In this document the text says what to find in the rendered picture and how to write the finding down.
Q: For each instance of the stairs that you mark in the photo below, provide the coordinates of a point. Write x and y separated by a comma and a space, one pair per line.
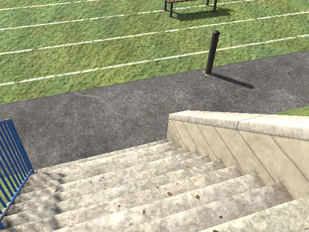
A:
154, 187

